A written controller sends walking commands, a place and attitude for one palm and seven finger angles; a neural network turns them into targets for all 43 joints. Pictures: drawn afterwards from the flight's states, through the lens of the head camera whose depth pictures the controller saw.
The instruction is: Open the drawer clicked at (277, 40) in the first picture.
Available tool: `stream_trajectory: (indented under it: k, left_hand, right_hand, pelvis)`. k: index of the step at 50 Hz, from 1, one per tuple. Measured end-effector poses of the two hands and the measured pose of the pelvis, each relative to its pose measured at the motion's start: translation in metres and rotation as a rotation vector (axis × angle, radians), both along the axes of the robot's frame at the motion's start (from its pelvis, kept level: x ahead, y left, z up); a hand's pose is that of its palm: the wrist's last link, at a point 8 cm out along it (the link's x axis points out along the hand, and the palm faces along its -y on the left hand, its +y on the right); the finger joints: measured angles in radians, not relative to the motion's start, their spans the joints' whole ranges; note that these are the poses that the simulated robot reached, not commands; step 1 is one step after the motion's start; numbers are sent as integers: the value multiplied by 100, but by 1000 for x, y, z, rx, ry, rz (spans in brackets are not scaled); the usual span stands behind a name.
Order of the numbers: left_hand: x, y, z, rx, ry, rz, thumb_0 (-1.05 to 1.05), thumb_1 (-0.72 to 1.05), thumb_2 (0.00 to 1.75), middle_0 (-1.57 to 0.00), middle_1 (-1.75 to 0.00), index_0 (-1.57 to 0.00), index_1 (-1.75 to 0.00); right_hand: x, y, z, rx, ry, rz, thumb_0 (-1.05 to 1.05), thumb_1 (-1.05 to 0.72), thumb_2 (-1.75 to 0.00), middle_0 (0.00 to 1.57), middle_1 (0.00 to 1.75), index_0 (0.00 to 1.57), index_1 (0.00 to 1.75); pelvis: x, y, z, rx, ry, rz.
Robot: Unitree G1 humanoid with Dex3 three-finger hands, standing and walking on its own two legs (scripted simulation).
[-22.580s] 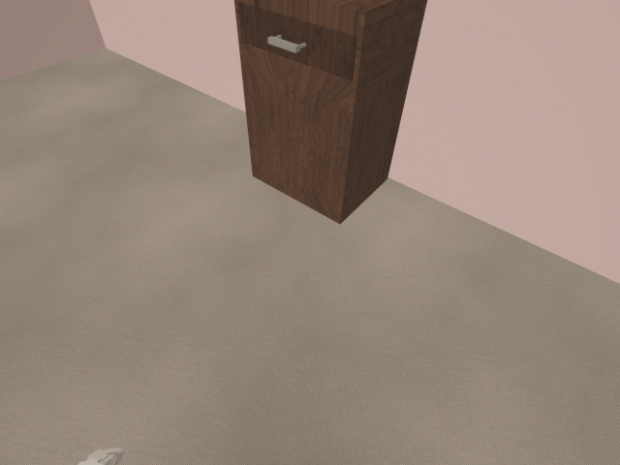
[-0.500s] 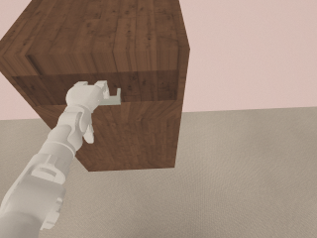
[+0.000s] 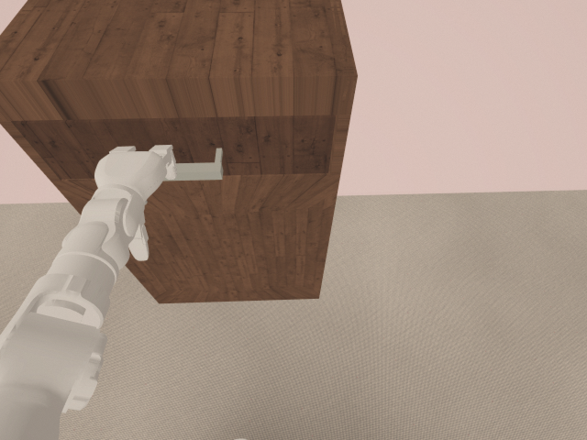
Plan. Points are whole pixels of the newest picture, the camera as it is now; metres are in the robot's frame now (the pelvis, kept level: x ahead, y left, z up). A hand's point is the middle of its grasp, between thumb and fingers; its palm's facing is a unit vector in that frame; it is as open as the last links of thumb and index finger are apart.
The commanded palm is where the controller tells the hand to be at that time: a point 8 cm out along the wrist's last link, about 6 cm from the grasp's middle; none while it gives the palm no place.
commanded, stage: lower the fingers behind the handle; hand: left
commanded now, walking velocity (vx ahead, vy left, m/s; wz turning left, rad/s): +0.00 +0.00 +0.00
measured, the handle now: (185, 163) +0.56 +0.19 +0.00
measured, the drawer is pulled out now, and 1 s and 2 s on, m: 0.00 0.00 0.00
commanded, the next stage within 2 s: lift the fingers back up to retry in 1.28 s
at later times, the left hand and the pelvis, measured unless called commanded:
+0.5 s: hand (162, 187) +0.49 +0.21 +0.01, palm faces -0.13 +0.01 -0.99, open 13.8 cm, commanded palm +0.47 +0.21 +0.06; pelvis +0.00 +0.01 -0.01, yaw -3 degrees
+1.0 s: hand (165, 193) +0.49 +0.21 +0.00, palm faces -0.03 +0.05 -1.00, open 14.1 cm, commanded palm +0.46 +0.20 +0.03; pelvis -0.01 +0.01 -0.02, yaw -2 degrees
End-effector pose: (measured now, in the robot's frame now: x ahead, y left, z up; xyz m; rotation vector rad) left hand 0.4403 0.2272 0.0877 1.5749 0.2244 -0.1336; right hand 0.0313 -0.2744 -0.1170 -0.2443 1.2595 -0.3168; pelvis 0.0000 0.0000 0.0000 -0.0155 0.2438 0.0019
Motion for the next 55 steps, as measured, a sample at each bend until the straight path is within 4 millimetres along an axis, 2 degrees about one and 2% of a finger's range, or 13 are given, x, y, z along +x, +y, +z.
stream_trajectory:
  k: [4,8,11,14,20,26,32,39,48,55]
  left_hand:
    - [6,-26,0,-70,-102,-178,0,-49,30,-32,-120,-32,-122]
    - [19,-40,-9,-123,-237,-185,0,-49,30,-32,-120,-32,-121]
    - [29,-34,-19,-72,-295,-93,0,-49,30,-32,-120,-32,-120]
    - [32,-21,-30,8,-272,19,0,-48,30,-32,-120,-32,-120]
    - [33,-20,-22,18,-165,81,0,-48,30,-28,-119,-32,-120]
    - [34,-16,-17,10,-98,22,0,-49,30,-27,-119,-32,-120]
    - [28,-10,-22,-14,-155,-43,0,-49,30,-24,-121,-27,-115]
    - [22,-11,-31,-23,-233,-31,0,-49,30,-21,-119,-24,-115]
    - [25,-20,-32,46,-215,18,0,-49,30,-19,-121,-26,-118]
    - [28,-19,-28,39,-163,23,0,-49,30,-18,-122,-27,-117]
  right_hand:
    - [-4,-9,1,-42,9,3,1,-90,-90,20,30,20,30]
    - [-11,-10,-3,-41,12,-12,1,-90,-90,20,30,20,30]
    - [-20,-4,-10,-14,25,-30,1,-90,-90,20,30,20,30]
    - [-31,6,-18,36,55,-58,1,-90,-90,20,30,20,30]
    - [-50,28,-21,102,104,-115,1,-90,-90,20,30,20,30]
    - [-57,29,-14,78,98,-128,1,-90,-90,20,30,20,30]
    - [-56,17,-13,42,112,-104,1,-90,-90,20,30,20,30]
    - [-42,7,-15,27,103,-74,1,-90,-90,20,30,20,30]
    - [-24,12,-19,44,48,-58,1,-90,-90,20,30,20,30]
    - [-30,18,-23,56,39,-62,1,-90,-90,20,30,20,30]
  pelvis:
    - [-2,3,-8,-6,24,1]
    - [-6,5,-16,-8,71,-15]
    - [-8,7,-21,-8,105,-30]
    - [-8,8,-22,-7,119,-45]
    - [-3,9,-14,-7,91,-54]
    - [0,8,-11,-7,75,-54]
    - [0,9,-16,-8,92,-53]
    - [-1,10,-22,-13,112,-42]
    - [-6,10,-23,-14,110,-35]
    - [-9,8,-23,-10,104,-38]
